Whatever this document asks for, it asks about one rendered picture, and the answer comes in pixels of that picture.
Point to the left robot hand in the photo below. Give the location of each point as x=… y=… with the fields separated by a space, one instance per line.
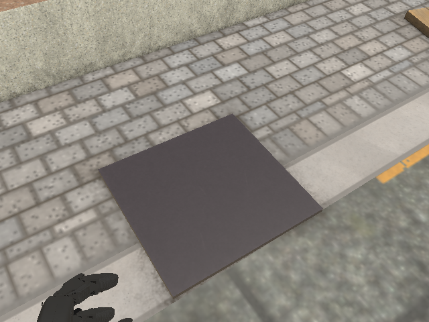
x=60 y=306

